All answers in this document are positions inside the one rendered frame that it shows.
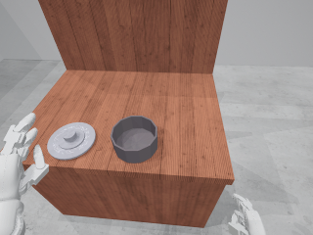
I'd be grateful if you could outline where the left robot forearm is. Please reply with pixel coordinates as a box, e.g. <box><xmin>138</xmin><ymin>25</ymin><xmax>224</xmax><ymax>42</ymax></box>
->
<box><xmin>0</xmin><ymin>199</ymin><xmax>26</xmax><ymax>235</ymax></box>

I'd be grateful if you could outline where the knob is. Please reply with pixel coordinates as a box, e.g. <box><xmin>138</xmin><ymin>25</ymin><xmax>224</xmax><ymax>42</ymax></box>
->
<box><xmin>63</xmin><ymin>129</ymin><xmax>77</xmax><ymax>142</ymax></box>

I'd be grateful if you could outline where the right robot hand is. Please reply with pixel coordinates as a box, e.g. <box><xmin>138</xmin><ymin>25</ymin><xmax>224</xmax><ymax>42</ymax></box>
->
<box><xmin>228</xmin><ymin>193</ymin><xmax>267</xmax><ymax>235</ymax></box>

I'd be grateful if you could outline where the left robot hand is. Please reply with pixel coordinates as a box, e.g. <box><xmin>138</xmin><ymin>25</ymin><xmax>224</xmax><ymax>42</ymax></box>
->
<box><xmin>0</xmin><ymin>113</ymin><xmax>49</xmax><ymax>201</ymax></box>

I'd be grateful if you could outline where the table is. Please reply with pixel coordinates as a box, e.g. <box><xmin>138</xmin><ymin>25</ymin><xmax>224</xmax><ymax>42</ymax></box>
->
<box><xmin>0</xmin><ymin>0</ymin><xmax>235</xmax><ymax>228</ymax></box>

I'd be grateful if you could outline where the lid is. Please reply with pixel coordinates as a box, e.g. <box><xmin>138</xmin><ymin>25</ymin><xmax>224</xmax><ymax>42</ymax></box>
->
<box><xmin>47</xmin><ymin>122</ymin><xmax>96</xmax><ymax>161</ymax></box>

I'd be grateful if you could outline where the pot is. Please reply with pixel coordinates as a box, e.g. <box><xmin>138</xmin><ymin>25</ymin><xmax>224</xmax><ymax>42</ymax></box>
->
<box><xmin>110</xmin><ymin>116</ymin><xmax>157</xmax><ymax>164</ymax></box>

